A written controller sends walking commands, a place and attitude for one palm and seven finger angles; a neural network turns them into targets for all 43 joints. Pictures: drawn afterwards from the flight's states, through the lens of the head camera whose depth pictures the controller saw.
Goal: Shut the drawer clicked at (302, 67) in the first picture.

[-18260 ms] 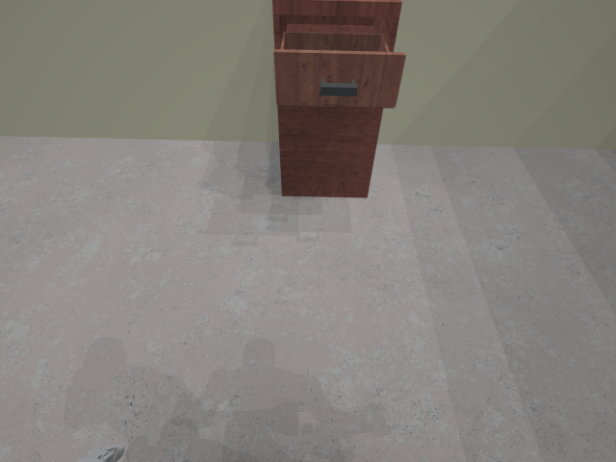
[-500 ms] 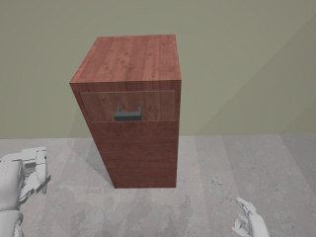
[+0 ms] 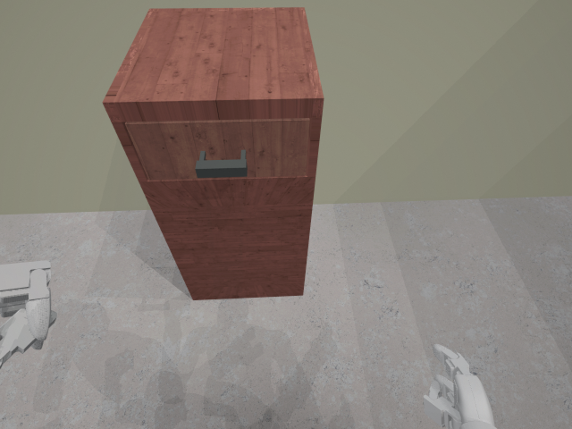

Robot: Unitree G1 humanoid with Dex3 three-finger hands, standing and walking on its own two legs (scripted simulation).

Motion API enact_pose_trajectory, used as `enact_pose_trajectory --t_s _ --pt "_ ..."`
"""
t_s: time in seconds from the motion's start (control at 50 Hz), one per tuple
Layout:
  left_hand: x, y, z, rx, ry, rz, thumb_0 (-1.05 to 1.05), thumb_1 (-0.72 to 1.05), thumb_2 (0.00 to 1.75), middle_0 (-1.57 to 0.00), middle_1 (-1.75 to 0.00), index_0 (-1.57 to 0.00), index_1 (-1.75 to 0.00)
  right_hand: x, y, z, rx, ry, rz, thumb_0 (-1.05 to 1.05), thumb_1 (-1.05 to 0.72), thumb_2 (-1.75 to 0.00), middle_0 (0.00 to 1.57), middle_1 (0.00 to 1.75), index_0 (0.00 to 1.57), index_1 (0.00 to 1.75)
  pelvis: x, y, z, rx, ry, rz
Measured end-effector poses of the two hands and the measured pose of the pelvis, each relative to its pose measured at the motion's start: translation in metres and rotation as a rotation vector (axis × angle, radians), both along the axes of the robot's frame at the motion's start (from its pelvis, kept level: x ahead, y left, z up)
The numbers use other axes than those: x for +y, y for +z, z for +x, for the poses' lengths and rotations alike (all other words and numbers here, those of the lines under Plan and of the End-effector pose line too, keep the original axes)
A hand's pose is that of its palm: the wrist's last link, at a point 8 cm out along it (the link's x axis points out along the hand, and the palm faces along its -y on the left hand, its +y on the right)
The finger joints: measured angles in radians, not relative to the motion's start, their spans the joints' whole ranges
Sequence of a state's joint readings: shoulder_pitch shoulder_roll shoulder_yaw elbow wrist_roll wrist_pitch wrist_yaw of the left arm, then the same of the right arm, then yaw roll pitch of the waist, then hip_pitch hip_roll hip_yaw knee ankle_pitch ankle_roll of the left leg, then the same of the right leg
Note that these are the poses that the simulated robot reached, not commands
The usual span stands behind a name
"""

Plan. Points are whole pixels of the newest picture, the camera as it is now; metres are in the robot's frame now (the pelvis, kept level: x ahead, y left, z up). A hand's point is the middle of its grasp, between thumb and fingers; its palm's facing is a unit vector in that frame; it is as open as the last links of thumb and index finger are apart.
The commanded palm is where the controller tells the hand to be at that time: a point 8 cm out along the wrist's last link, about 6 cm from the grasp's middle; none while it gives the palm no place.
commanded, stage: step back with the hand held close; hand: left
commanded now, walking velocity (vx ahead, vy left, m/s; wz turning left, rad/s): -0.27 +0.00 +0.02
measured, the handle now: (222, 161) +0.62 +0.19 -0.04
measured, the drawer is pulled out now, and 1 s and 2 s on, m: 0.00 0.00 0.00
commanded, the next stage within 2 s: stop stepping back and stand still in 0.66 s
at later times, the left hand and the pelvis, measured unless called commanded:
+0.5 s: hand out of the picture +0.13 +0.27 +0.17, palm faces +0.38 -0.77 -0.51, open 3.2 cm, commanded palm +0.06 +0.30 +0.18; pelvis -0.06 +0.01 +0.00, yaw +2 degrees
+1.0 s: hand out of the picture -0.02 +0.25 +0.15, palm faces +0.43 -0.80 -0.42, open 3.2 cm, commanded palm -0.07 +0.27 +0.18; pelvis -0.20 -0.01 -0.01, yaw -1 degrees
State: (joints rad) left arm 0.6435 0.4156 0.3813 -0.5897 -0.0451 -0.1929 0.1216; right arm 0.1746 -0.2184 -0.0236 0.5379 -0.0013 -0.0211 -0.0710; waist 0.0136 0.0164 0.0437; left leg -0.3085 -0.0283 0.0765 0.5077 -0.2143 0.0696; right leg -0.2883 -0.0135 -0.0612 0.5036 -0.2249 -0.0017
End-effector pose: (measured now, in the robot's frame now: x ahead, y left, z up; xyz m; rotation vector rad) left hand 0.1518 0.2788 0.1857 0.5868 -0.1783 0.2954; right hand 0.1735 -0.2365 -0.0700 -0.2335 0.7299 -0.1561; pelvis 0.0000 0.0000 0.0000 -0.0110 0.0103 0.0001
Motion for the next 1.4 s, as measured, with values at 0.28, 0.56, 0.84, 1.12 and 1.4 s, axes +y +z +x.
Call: enact_pose_trajectory --t_s 0.28,0.56,0.84,1.12,1.4 --pt "0.008 -0.017 -0.041 -0.064 -0.014 -0.079 0.01 0.89 0.90 -1.40 -1.60 -1.41 -1.60 0.013 0.000 -0.049 0.005 0.023 -0.042 0.01 -0.91 -0.90 0.21 0.30 0.21 0.30 0.011 -0.008 -0.041 -0.005 0.012 -0.042" --pt "0.022 -0.001 -0.065 -0.054 -0.023 -0.001 0.01 0.89 0.90 -1.40 -1.60 -1.41 -1.60 0.027 0.005 -0.072 0.038 0.077 -0.047 0.01 -0.91 -0.90 0.21 0.30 0.21 0.30 0.010 0.003 -0.071 0.136 0.011 -0.049" --pt "-0.032 0.029 -0.171 -0.065 -0.206 0.150 0.01 0.88 0.90 -1.40 -1.60 -1.40 -1.59 -0.001 -0.008 -0.174 0.054 0.021 0.048 0.01 -0.91 -0.90 0.21 0.30 0.21 0.30 -0.021 -0.006 -0.170 0.044 -0.018 -0.007" --pt "-0.010 -0.023 -0.243 -0.090 -0.018 -0.157 0.02 0.89 0.90 -1.40 -1.60 -1.41 -1.60 -0.018 0.010 -0.263 -0.042 -0.035 -0.061 0.01 -0.91 -0.90 0.20 0.30 0.20 0.30 -0.004 -0.005 -0.235 -0.060 0.014 -0.023" --pt "0.036 0.000 -0.268 -0.134 -0.012 -0.088 0.01 0.89 0.90 -1.40 -1.60 -1.41 -1.60 0.048 0.013 -0.322 -0.009 -0.021 0.022 0.01 -0.91 -0.90 0.20 0.30 0.20 0.30 0.023 0.008 -0.272 -0.051 -0.006 -0.054"
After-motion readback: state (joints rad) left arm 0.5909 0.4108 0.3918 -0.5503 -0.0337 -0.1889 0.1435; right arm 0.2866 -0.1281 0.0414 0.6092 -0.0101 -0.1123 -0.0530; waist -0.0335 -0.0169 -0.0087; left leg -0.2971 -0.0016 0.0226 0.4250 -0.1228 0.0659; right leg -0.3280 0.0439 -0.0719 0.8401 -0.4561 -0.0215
